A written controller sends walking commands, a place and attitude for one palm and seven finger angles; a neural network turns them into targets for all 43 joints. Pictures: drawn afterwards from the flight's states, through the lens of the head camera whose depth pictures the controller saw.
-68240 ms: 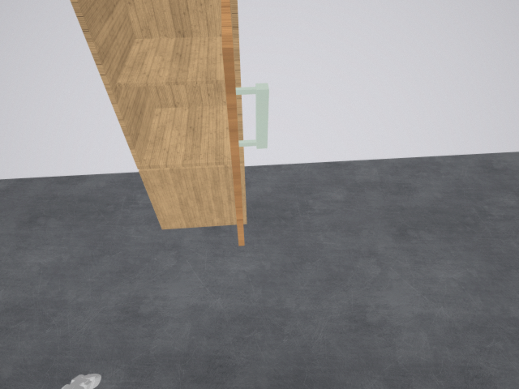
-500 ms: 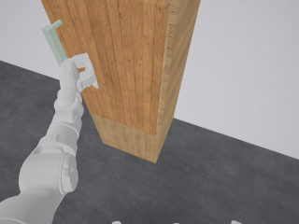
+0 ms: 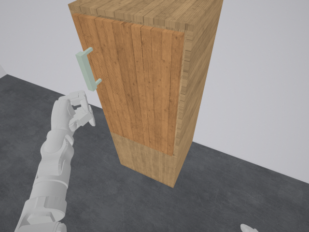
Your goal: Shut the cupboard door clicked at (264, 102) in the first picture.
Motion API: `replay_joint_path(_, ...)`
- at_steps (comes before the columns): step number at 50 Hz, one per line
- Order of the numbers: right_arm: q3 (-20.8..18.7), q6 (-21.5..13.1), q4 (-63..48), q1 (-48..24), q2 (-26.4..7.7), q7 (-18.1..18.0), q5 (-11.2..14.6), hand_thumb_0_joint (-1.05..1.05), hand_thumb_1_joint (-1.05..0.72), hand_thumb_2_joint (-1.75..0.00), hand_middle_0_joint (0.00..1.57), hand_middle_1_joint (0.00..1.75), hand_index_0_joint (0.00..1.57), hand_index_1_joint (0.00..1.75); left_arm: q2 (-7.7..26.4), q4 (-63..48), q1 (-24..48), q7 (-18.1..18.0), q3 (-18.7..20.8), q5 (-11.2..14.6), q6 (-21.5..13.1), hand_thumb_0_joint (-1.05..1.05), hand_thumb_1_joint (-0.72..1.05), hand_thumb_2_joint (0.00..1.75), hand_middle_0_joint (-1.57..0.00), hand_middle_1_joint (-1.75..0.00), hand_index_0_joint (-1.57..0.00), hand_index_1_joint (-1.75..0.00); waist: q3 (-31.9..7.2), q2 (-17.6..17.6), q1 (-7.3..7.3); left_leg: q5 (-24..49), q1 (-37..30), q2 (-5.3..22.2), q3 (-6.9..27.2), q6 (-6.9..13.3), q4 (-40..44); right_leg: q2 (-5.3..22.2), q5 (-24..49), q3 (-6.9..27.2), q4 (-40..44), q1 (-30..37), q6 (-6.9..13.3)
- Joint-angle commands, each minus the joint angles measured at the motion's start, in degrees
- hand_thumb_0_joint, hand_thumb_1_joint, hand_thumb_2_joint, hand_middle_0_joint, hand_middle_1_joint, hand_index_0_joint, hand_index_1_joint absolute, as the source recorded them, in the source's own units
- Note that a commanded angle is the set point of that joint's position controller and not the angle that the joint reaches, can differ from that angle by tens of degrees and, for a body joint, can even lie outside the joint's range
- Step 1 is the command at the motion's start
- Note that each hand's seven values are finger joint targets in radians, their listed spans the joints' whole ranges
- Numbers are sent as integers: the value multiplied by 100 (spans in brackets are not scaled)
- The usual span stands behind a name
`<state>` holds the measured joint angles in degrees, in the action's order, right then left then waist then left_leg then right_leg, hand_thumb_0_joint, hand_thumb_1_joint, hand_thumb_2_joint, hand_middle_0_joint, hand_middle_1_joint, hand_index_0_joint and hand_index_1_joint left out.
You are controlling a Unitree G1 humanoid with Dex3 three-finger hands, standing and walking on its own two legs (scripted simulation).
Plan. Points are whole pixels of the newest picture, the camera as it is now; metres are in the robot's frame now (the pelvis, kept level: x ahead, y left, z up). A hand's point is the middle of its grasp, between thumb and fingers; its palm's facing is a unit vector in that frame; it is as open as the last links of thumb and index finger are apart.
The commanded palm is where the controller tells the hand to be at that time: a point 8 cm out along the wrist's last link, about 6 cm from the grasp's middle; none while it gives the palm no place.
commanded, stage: draw the hand back to the body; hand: left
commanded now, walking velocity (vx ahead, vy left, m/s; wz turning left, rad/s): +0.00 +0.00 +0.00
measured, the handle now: (91, 69) +0.62 +0.25 +0.10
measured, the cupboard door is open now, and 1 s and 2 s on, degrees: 0 0 0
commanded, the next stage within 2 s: step back with the hand held close in 1.08 s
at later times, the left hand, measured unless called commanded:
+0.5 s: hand (34, 153) +0.24 +0.25 +0.16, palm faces +0.39 -0.87 -0.31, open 4.6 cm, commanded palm +0.19 +0.29 +0.18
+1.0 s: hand (8, 175) +0.19 +0.26 +0.17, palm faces +0.49 -0.78 -0.39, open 7.4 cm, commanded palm +0.14 +0.30 +0.19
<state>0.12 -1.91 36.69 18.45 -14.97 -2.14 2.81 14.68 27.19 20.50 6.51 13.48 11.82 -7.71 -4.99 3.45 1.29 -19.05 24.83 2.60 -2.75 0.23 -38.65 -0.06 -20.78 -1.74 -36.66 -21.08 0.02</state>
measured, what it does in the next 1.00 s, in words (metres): stands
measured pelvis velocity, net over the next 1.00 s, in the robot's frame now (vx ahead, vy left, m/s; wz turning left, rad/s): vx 0.01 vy -0.01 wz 0.02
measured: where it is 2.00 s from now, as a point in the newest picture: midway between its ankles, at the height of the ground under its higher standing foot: outside the picture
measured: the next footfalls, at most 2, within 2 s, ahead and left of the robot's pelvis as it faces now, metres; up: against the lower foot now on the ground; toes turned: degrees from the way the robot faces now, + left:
none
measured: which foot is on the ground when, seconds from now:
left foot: down 0.00-1.00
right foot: down 0.00-1.00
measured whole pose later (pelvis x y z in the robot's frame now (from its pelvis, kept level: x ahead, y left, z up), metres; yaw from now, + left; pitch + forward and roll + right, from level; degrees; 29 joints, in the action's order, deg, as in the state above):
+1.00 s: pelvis +0.01 -0.01 +0.02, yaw +1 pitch -4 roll +0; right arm 0.6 -5.4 37.0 10.9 -13.2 -4.9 0.2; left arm 18.4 -19.2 -25.6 -5.7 19.2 3.9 -4.2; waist -0.4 4.2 -4.3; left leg -13.5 7.0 1.4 -1.9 -0.3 -24.2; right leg 0.5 -16.2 -2.9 -22.9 -3.1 0.2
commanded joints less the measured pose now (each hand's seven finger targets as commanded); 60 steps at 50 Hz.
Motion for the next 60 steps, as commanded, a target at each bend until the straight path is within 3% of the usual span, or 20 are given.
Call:
replay_joint_path(1, -160, -336, -1067, -832, -513, -155, 4, 0, -90, -90, 20, 30, 20, 30, 1288, -2374, 1159, -368, -40, -429, -205, 0, 90, 90, -113, -132, -113, -132, -1175, -223, -115, 1360, -1422, -300, 46, 176, 842, -72, 1915, 86, 842, 484, 54)
replay_joint_path(2, -149, -293, -1059, -916, -513, -202, -8, 0, -90, -90, 20, 30, 20, 30, 1168, -2324, 657, -593, 35, -460, -145, 0, 90, 90, -111, -129, -111, -129, -895, -362, -117, 1235, -1376, -263, 62, 171, 959, -65, 1749, 44, 959, 490, 44)
replay_joint_path(4, -109, -211, -1045, -1072, -522, -251, -2, 0, -90, -90, 20, 30, 20, 30, 1232, -2627, 399, -827, 51, -547, -83, 0, 90, 90, -105, -123, -105, -123, -677, -591, -127, 1218, -1448, -233, 70, 182, 1171, -48, 1680, 41, 1149, 680, 29)
replay_joint_path(7, -56, -197, -1055, -1223, -480, -289, -41, 0, -90, -90, 20, 30, 20, 30, 1200, -3095, 276, -1002, 21, -674, -43, 0, 90, 90, -97, -114, -97, -114, -535, -259, -135, 1203, -1757, -220, 81, 162, 1427, -66, 1514, 8, 1347, 800, 54)
replay_joint_path(8, -67, -203, -1033, -1260, -499, -306, -48, 0, -90, -90, 20, 30, 20, 30, 1336, -3254, 152, -1042, 137, -690, -28, 0, 90, 90, -94, -111, -94, -111, -513, -182, -152, 1252, -1867, -213, 60, 175, 1464, -75, 1537, 28, 1455, 848, 56)
replay_joint_path(12, -4, -258, -1053, -1357, -420, -298, -110, 0, -90, -90, 20, 30, 20, 30, 1175, -3839, -311, -1131, 51, -753, 5, 0, 90, 90, -83, -99, -83, -99, -505, 187, -199, 1466, -2174, -220, 83, 124, 1678, -68, 1658, -26, 1564, 1131, 90)
replay_joint_path(13, -16, -287, -1032, -1378, -446, -297, -115, 0, -90, -90, 20, 30, 20, 30, 1264, -3948, -505, -1144, 132, -760, 7, 0, 90, 90, -81, -96, -81, -96, -486, 74, -227, 1567, -2212, -209, 100, 133, 1694, -91, 1737, -24, 1625, 1184, 93)
replay_joint_path(15, 3, -315, -1059, -1402, -398, -277, -150, 0, -90, -90, 20, 30, 20, 30, 1124, -4293, -914, -1156, 66, -770, 21, 0, 90, 90, -75, -90, -75, -90, -534, 154, -245, 1796, -2340, -204, 101, 120, 1731, -64, 1926, -54, 1604, 1335, 95)
replay_joint_path(19, 14, -296, -1077, -1466, -399, -240, -178, 0, -90, -90, 20, 30, 20, 30, 1254, -4563, -1811, -1154, 375, -760, 89, 0, 90, 90, -64, -78, -64, -78, -345, -172, -334, 1913, -2252, -199, 107, 107, 1792, -62, 2050, -91, 1671, 1458, 69)
replay_joint_path(24, 0, -315, -1077, -1554, -358, -235, -209, 0, -90, -90, 20, 30, 20, 30, 1433, -5133, -2551, -1178, 746, -753, 86, 0, 90, 90, -50, -63, -50, -63, -176, 48, -401, 1833, -2205, -211, 82, 103, 1797, -21, 1969, -72, 1731, 1487, 57)
replay_joint_path(35, -94, -541, -1043, -1540, -300, -245, -230, 0, -90, -90, 20, 30, 20, 30, 1694, -6106, -4317, -1286, 1475, -726, -54, 0, 90, 90, -20, -30, -20, -30, -4, -42, -522, 1933, -2047, -192, 72, 124, 1679, 17, 2007, -102, 1681, 1497, 22)
replay_joint_path(38, -120, -598, -955, -1525, -349, -281, -229, 0, -90, -90, 20, 30, 20, 30, 1455, -5824, -4091, -1273, 1197, -763, -13, 0, 90, 90, -20, -30, -20, -30, 385, -206, -417, 1683, -2039, -175, 41, 158, 1687, 8, 1749, -80, 1842, 1146, -21)
replay_joint_path(39, -119, -595, -947, -1488, -364, -301, -223, 0, -90, -90, 20, 30, 20, 30, 1461, -5867, -3913, -1291, 1162, -774, -17, 0, 90, 90, -20, -30, -20, -30, 327, -82, -394, 1586, -2068, -187, 38, 161, 1720, 37, 1608, -67, 1814, 1165, -17)
replay_joint_path(41, -122, -618, -923, -1491, -368, -339, -235, 0, -90, -90, 20, 30, 20, 30, 1471, -5756, -3849, -1325, 1168, -793, -22, 0, 90, 90, -20, -30, -20, -30, 340, -178, -415, 1496, -2076, -197, 64, 173, 1739, 27, 1482, -77, 1819, 1130, -16)
replay_joint_path(47, -122, -666, -927, -1541, -331, -346, -251, 0, -90, -90, 20, 30, 20, 30, 1585, -5956, -3975, -1335, 1296, -789, -72, 0, 90, 90, -20, -30, -20, -30, 35, -87, -508, 1756, -2153, -223, 44, 181, 1695, 53, 1834, -32, 1736, 1395, -3)
replay_joint_path(50, -93, -672, -924, -1553, -296, -329, -253, 0, -90, -90, 20, 30, 20, 30, 1604, -5974, -4065, -1329, 1342, -773, -75, 0, 90, 90, -20, -30, -20, -30, 171, 94, -517, 1720, -2095, -222, 38, 156, 1700, 56, 1812, -17, 1780, 1380, 9)
replay_joint_path(53, -107, -655, -929, -1545, -309, -334, -254, 0, -90, -90, 20, 30, 20, 30, 1639, -5805, -4200, -1306, 1435, -747, -46, 0, 90, 90, -20, -30, -20, -30, 309, -133, -530, 1753, -2049, -194, 41, 151, 1711, 23, 1843, -18, 1855, 1331, -7)
replay_joint_path(55, -97, -642, -950, -1549, -289, -318, -247, 0, -90, -90, 20, 30, 20, 30, 1598, -5938, -4128, -1303, 1389, -752, -73, 0, 90, 90, -20, -30, -20, -30, 222, 106, -519, 1739, -2060, -192, 35, 130, 1727, 42, 1810, -27, 1787, 1387, 5)
replay_joint_path(60, -107, -637, -959, -1517, -290, -308, -251, 0, -90, -90, 20, 30, 20, 30, 1518, -5926, -4208, -1287, 1334, -754, -57, 0, 90, 90, -20, -30, -20, -30, 186, -42, -511, 1920, -2074, -186, 20, 138, 1702, 37, 2020, -46, 1753, 1426, -8)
